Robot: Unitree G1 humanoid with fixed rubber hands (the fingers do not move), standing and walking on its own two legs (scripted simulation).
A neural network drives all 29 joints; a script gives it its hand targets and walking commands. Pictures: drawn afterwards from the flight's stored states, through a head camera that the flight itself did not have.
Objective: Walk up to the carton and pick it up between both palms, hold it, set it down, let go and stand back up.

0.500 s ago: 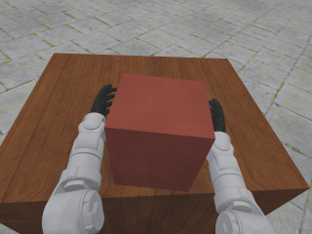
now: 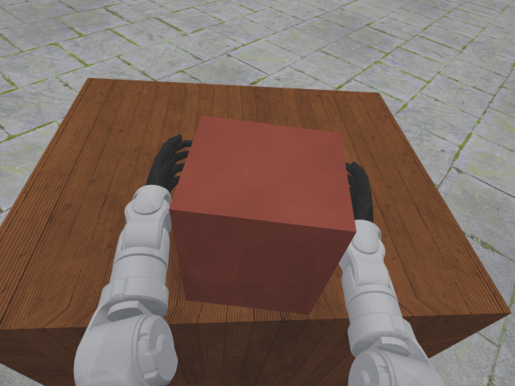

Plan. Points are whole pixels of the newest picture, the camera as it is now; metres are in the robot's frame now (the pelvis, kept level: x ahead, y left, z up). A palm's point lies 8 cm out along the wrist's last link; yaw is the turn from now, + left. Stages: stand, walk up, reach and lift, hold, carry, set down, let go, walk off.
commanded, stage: set down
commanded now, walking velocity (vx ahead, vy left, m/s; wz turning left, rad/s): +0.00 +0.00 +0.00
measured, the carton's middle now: (258, 221) +0.37 -0.01 +0.05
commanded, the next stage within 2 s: none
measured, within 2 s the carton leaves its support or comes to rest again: neither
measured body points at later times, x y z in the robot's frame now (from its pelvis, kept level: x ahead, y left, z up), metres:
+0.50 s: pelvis +0.00 +0.00 +0.00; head +0.03 +0.03 +0.45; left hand +0.43 +0.14 +0.10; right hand +0.38 -0.17 +0.09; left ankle +0.00 +0.11 -0.75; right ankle -0.01 -0.13 -0.75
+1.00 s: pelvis +0.01 +0.00 -0.01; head +0.04 +0.02 +0.44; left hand +0.45 +0.17 +0.08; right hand +0.40 -0.20 +0.07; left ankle +0.00 +0.11 -0.75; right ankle -0.01 -0.13 -0.75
